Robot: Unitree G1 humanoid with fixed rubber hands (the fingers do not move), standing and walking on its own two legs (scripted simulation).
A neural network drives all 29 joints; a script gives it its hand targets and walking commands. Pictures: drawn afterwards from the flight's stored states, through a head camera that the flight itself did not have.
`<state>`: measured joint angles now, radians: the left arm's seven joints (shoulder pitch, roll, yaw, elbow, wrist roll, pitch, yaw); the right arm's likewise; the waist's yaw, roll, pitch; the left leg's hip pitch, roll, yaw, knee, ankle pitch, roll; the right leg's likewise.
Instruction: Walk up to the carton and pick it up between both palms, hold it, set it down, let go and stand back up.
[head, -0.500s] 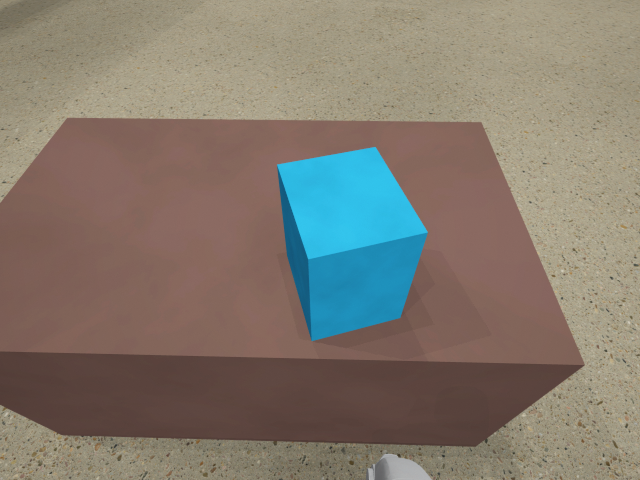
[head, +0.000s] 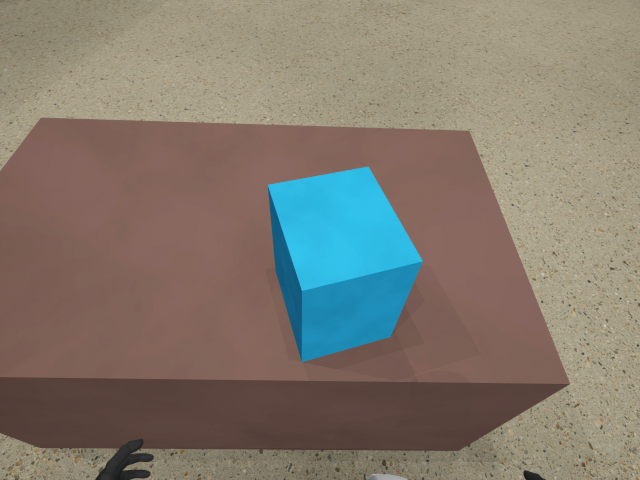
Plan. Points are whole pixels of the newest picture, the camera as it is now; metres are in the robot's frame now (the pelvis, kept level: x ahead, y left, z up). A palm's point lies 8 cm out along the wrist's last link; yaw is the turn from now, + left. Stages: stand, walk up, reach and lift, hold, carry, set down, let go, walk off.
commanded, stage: walk up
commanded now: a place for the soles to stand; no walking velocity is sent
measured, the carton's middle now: (334, 267) +0.44 -0.01 -0.06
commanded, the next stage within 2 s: stand in 0.84 s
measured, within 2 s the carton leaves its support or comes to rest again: neither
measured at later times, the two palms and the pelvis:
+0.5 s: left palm out of the picture +0.08 +0.27 -0.10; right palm out of the picture +0.08 -0.30 -0.12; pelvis +0.00 -0.01 +0.02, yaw +0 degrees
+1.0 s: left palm out of the picture +0.11 +0.26 -0.11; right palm out of the picture +0.09 -0.29 -0.12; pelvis -0.02 -0.01 +0.00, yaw +2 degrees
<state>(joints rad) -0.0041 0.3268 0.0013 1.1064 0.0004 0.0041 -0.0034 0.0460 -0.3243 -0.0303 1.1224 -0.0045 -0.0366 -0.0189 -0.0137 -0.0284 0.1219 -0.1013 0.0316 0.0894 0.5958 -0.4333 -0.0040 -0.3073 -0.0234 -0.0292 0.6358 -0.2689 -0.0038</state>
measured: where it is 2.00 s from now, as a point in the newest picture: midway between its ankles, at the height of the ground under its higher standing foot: outside the picture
